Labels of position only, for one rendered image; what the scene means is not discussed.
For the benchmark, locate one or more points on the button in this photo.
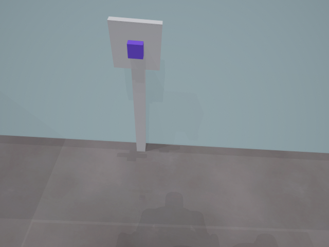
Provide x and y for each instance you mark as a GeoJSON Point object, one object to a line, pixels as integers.
{"type": "Point", "coordinates": [135, 49]}

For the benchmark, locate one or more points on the panel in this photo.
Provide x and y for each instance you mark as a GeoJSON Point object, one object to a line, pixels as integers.
{"type": "Point", "coordinates": [150, 32]}

